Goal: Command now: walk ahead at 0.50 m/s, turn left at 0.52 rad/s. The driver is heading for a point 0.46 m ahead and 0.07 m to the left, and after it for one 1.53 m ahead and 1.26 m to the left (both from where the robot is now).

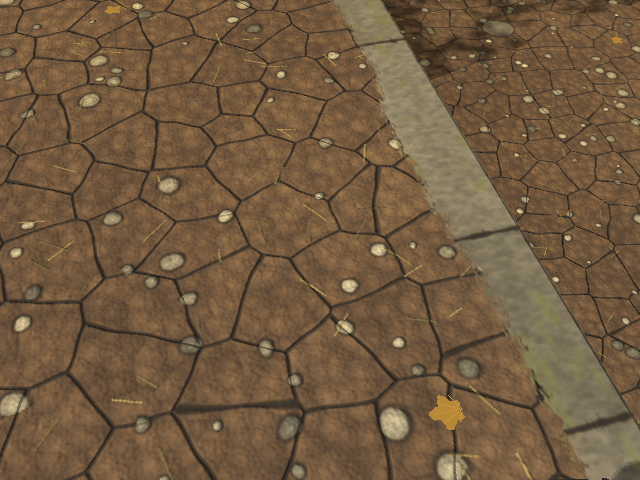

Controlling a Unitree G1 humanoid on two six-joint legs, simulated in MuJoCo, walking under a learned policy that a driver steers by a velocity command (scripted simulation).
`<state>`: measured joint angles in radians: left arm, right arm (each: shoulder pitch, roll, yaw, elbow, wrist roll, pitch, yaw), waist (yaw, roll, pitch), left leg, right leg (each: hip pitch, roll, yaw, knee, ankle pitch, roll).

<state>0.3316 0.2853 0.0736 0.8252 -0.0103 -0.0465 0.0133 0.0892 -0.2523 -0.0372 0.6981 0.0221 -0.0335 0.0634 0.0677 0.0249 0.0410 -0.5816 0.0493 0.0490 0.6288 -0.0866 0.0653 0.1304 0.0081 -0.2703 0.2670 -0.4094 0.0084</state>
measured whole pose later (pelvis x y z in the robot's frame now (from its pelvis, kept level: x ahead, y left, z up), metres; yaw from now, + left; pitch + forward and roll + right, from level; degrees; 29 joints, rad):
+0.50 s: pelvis +0.30 +0.01 +0.00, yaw +18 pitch +2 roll +1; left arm 0.04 0.29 0.04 0.67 0.00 -0.11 -0.02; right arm 0.38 -0.30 -0.08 0.73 0.02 -0.03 -0.01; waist -0.08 -0.03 0.01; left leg -0.09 -0.11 -0.22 0.51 -0.44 0.05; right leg -0.46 0.00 0.07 0.47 -0.05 0.02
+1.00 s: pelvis +0.44 +0.06 +0.00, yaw +35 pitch +1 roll -2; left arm 0.15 0.32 0.08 0.79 -0.01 -0.02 0.01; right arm 0.12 -0.31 -0.08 0.56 0.01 0.04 0.02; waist 0.03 0.00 0.07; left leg -0.41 0.01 0.01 0.55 -0.15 0.05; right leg -0.21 -0.08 -0.20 0.65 -0.42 0.03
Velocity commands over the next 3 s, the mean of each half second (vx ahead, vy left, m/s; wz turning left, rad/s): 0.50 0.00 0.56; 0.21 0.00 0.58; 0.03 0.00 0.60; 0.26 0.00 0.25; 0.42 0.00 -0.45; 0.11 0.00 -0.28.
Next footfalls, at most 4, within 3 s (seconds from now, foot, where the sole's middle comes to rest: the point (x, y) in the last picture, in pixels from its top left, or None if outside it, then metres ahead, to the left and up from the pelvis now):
0.04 left None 0.19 0.10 -0.76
0.50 right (383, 466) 0.49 -0.06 -0.76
0.98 left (246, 468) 0.47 0.21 -0.76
1.38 right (343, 410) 0.60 0.02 -0.76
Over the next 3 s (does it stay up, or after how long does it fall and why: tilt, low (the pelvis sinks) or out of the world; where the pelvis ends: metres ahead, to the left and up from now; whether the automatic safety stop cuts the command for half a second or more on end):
stays up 0.73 0.47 0.01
